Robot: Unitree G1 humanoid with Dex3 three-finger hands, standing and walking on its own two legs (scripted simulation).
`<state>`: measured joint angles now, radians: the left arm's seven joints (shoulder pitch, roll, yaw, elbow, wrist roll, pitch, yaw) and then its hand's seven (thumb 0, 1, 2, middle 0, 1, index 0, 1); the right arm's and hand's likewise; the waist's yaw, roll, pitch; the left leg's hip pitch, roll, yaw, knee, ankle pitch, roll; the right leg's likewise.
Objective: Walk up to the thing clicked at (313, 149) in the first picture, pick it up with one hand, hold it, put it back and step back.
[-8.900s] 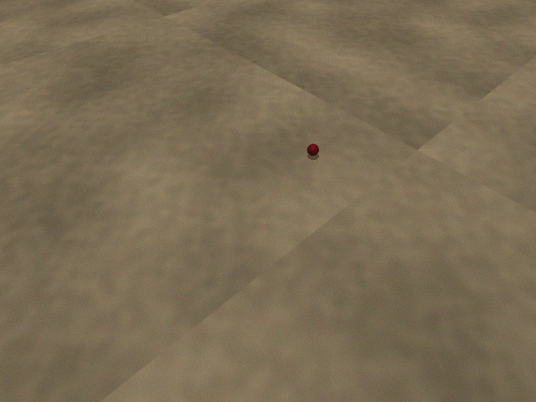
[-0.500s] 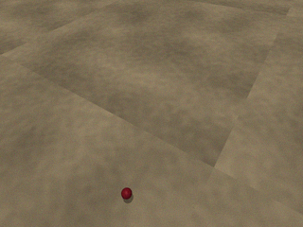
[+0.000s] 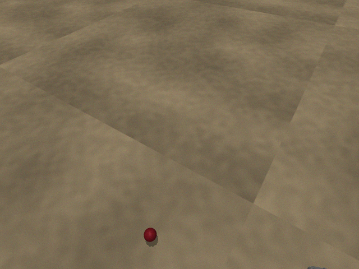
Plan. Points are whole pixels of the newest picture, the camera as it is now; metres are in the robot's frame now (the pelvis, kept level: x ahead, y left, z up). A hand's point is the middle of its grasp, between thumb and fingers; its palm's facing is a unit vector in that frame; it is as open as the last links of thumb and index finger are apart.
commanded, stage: walk up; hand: left
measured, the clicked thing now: (150, 234) +0.43 +0.22 -0.73
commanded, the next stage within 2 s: stand in 0.10 s
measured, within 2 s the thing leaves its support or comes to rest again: neither
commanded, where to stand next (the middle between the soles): +0.01 -0.01 m, yaw -1 degrees
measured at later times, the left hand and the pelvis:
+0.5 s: hand out of the picture +0.07 +0.24 -0.14, palm faces -0.04 -0.94 -0.33, open 7.4 cm; pelvis -0.02 -0.01 +0.01, yaw +0 degrees
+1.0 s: hand out of the picture +0.04 +0.23 -0.14, palm faces -0.02 -0.94 -0.33, open 7.4 cm; pelvis -0.02 -0.02 +0.02, yaw +1 degrees
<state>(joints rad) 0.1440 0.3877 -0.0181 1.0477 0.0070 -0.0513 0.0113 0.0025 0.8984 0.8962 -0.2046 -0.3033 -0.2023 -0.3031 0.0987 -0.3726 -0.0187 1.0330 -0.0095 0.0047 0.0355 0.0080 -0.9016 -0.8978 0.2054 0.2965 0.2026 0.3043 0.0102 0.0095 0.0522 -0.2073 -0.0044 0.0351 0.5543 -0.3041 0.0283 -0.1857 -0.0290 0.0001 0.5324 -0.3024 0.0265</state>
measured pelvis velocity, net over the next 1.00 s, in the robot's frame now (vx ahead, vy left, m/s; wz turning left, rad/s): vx -0.02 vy -0.02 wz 0.01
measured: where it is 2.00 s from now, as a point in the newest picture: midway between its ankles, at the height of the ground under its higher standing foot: outside the picture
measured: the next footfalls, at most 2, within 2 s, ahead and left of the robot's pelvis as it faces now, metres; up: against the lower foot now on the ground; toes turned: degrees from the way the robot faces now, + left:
none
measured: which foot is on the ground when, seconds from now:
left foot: down 0.00-1.00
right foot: down 0.00-1.00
